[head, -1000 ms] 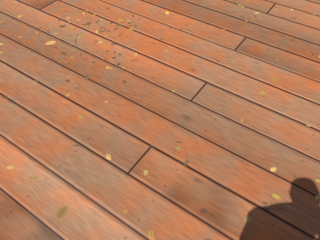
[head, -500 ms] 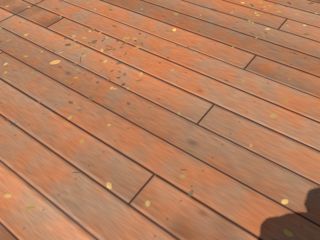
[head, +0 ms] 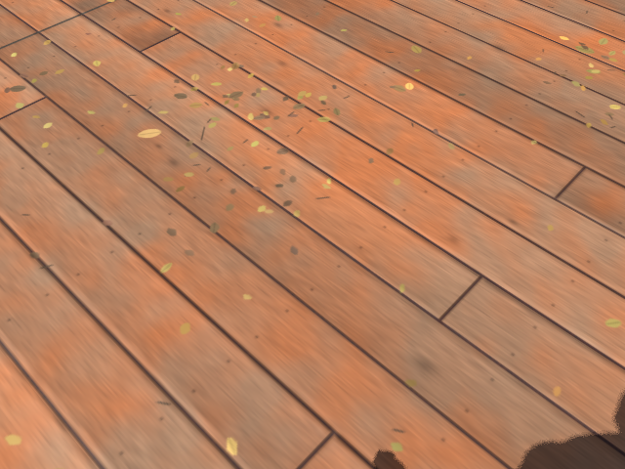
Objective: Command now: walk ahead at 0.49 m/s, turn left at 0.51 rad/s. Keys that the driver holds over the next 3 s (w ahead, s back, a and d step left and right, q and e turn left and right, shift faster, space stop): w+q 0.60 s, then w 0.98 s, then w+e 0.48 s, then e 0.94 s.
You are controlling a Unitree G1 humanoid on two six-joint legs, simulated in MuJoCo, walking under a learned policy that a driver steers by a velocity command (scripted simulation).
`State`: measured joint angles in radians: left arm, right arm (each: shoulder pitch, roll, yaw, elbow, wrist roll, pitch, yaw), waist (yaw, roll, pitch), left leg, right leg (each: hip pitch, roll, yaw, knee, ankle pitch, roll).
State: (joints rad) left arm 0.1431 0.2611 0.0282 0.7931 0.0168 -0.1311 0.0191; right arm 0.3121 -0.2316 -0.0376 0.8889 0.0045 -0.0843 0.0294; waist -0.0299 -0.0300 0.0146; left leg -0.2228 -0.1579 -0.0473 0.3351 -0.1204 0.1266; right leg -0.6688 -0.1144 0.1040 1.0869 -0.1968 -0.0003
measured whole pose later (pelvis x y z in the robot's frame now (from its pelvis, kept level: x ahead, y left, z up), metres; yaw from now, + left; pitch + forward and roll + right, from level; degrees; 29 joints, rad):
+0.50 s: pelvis +0.26 -0.05 +0.00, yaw +18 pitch +2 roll -2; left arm 0.31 0.25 0.06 0.81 0.01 -0.12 -0.01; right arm 0.23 -0.31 -0.07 0.72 0.03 -0.03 0.00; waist 0.04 0.06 0.01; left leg -0.68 0.07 -0.09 1.12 -0.21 0.01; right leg -0.14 0.03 -0.10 0.30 -0.19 -0.03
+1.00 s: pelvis +0.48 +0.12 +0.00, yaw +28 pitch +2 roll +0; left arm 0.21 0.30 0.05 0.80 -0.01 -0.08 0.00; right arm 0.30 -0.25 -0.06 0.74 0.00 -0.08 0.04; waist -0.02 -0.04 0.01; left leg -0.22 -0.07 0.03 0.36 -0.17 0.09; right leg -0.62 -0.14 0.03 1.11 -0.24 0.00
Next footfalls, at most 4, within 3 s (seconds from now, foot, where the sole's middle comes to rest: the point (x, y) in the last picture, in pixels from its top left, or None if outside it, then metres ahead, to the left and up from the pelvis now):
0.24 right None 0.31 -0.14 -0.78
0.78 left None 0.49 0.21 -0.78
1.34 right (252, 316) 0.88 0.15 -0.78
1.86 left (124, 278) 1.00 0.49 -0.78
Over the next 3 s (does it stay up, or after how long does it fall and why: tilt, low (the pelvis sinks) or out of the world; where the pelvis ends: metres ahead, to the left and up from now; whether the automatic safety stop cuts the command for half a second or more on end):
stays up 1.18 0.42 0.00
